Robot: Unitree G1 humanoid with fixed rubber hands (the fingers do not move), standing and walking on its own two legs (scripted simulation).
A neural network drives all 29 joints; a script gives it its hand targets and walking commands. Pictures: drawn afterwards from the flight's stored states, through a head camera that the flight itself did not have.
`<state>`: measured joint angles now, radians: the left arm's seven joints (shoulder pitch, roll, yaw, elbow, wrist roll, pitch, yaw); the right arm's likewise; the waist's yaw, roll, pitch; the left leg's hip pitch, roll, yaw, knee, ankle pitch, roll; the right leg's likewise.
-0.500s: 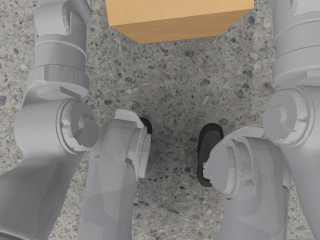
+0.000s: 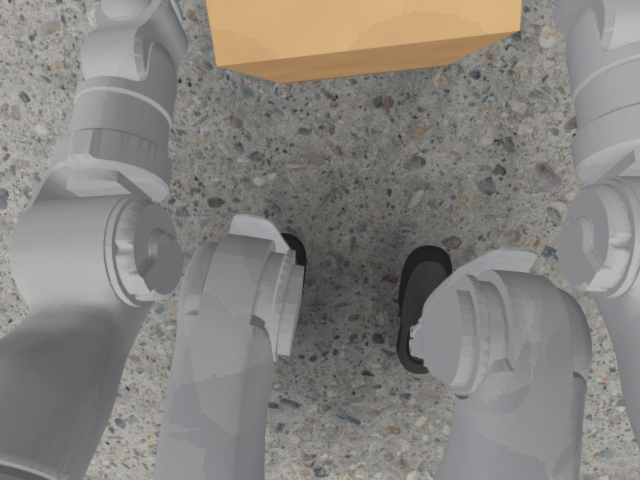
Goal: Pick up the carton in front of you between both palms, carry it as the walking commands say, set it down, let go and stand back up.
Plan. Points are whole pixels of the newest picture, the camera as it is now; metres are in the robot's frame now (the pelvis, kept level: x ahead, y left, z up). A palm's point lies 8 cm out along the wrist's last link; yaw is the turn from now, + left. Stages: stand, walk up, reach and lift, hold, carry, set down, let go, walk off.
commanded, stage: set down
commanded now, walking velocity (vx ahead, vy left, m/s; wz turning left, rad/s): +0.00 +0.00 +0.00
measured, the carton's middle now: out of the picture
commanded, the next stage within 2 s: let go in 1.14 s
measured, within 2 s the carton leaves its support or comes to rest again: neither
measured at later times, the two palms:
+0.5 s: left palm out of the picture +0.55 +0.21 -0.03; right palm out of the picture +0.60 -0.16 -0.03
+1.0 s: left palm out of the picture +0.55 +0.22 +0.11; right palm out of the picture +0.61 -0.17 +0.12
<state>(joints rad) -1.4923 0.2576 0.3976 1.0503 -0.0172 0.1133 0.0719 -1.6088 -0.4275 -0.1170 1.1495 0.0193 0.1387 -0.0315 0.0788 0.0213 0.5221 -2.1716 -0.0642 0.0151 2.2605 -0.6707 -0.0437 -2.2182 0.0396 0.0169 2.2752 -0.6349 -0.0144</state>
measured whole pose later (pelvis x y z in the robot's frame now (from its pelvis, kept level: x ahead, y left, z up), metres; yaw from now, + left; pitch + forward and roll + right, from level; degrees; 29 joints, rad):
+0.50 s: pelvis -0.01 +0.01 +0.08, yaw +0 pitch +41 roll +2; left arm -1.42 0.25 0.29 0.94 -0.13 0.20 0.15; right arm -1.59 -0.49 -0.12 1.19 0.07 0.20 -0.02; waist 0.11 0.00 0.19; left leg -2.12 -0.07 0.01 1.97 -0.58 -0.02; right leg -2.14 0.02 0.03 1.98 -0.56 0.00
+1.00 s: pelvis +0.02 +0.00 +0.21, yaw -1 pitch +48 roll +2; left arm -1.24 0.25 0.34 0.79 -0.09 0.25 0.09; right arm -1.46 -0.43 -0.18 1.04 0.01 0.27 0.02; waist 0.11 -0.04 0.00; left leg -1.85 -0.04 -0.02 1.46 -0.46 -0.03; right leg -1.88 0.04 0.03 1.47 -0.43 -0.01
